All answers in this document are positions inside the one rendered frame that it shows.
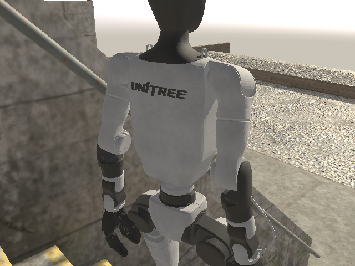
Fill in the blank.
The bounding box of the robot head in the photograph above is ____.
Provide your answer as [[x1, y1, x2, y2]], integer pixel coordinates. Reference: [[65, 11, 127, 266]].
[[139, 0, 208, 64]]

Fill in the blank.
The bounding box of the robot right forearm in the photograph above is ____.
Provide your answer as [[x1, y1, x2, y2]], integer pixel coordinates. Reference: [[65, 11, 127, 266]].
[[220, 161, 260, 265]]

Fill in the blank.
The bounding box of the right robot upper arm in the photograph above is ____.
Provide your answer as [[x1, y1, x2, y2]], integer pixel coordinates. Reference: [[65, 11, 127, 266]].
[[207, 60, 256, 191]]

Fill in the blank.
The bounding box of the robot left hand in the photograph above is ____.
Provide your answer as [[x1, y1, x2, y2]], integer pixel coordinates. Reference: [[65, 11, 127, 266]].
[[102, 206, 141, 257]]

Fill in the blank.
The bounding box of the robot torso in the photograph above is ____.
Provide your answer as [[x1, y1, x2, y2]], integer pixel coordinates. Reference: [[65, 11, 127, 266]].
[[128, 43, 218, 245]]

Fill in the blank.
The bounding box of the left robot upper arm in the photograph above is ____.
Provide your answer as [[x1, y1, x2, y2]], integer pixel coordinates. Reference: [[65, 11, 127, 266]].
[[98, 52, 143, 155]]

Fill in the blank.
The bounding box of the robot left forearm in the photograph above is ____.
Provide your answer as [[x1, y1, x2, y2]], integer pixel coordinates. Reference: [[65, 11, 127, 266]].
[[97, 143, 126, 213]]

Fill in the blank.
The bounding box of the robot right hand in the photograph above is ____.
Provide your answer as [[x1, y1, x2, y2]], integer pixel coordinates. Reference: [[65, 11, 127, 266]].
[[226, 254, 265, 266]]

